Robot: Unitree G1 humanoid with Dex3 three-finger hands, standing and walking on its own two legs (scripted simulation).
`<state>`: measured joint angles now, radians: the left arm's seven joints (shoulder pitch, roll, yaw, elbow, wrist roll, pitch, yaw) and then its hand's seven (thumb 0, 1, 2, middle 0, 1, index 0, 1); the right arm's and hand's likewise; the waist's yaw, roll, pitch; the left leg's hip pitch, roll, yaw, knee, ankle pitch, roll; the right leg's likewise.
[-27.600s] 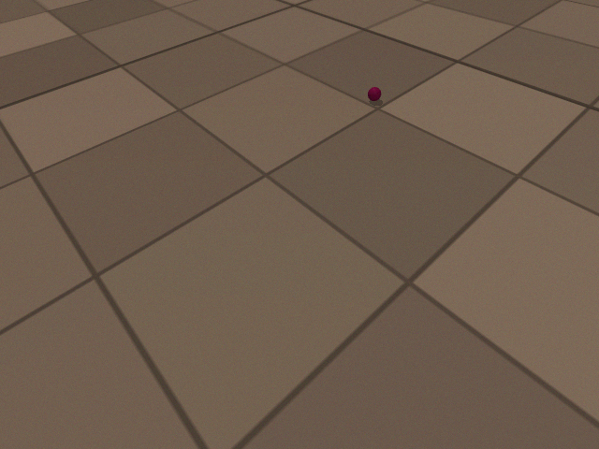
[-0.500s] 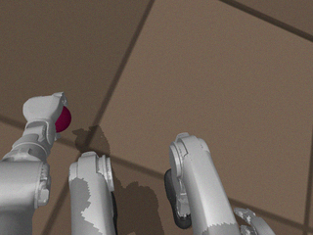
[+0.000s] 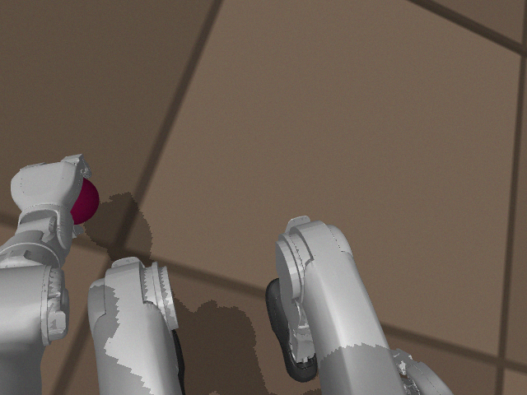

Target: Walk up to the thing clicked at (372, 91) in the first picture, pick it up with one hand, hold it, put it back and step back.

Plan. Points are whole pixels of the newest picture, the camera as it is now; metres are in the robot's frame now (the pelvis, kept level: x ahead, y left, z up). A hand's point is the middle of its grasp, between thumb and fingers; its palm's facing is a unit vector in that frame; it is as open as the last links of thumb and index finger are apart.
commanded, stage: rest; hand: left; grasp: from above
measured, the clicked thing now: (70, 200) +0.44 +0.24 -0.23
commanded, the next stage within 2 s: open in 1.20 s
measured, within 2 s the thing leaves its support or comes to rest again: neither
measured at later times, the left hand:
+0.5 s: hand (70, 209) +0.43 +0.25 -0.24, palm faces -0.46 -0.12 -0.88, open 10.8 cm
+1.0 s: hand (74, 210) +0.43 +0.25 -0.26, palm faces -0.45 -0.11 -0.88, open 10.8 cm
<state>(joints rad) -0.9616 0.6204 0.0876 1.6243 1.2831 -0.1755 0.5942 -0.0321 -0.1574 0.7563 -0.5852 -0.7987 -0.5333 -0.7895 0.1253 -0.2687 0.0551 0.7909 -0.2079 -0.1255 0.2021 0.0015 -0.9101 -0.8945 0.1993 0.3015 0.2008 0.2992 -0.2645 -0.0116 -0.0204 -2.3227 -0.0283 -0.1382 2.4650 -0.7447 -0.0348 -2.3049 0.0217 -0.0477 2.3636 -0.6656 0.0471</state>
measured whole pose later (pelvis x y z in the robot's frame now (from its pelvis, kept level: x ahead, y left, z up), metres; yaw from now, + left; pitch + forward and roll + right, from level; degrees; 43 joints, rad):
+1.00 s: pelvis +0.00 +0.01 -0.02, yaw -4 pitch +30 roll -11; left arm -0.98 0.77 0.16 1.79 1.34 -0.22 0.74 -0.03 -0.12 0.62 -0.65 -0.72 -0.60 -0.72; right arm 0.11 -0.31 0.13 0.82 -0.29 -0.23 0.33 0.00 -0.91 -0.90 0.20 0.30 0.20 0.30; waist -0.34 -0.06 0.07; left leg -2.34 -0.03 -0.20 2.57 -0.76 -0.03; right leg -2.29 0.04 -0.10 2.40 -0.65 0.07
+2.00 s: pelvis -0.01 +0.01 -0.02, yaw -5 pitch +29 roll -12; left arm -0.98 0.82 0.14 1.80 1.29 -0.23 0.73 0.00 -0.45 1.05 -0.14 -1.04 -0.12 -1.06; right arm 0.09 -0.34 0.18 0.78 -0.29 -0.28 0.37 0.00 -0.90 -0.90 0.20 0.30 0.20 0.30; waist -0.35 -0.07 0.12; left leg -2.32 -0.03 -0.23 2.57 -0.76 -0.03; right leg -2.27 0.04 -0.12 2.39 -0.64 0.07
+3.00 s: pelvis -0.02 -0.01 +0.05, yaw +3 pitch +33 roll -5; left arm -0.93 0.58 -0.05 1.49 1.24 -0.21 0.39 0.00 -0.45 0.99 -0.17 -0.98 -0.16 -1.00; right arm 0.13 -0.33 0.04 0.73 -0.13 -0.07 0.13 0.00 -0.91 -0.90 0.20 0.30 0.20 0.30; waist -0.21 -0.01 -0.11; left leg -2.20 -0.03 -0.11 2.28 -0.66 -0.03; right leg -2.18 0.00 -0.03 2.21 -0.61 0.02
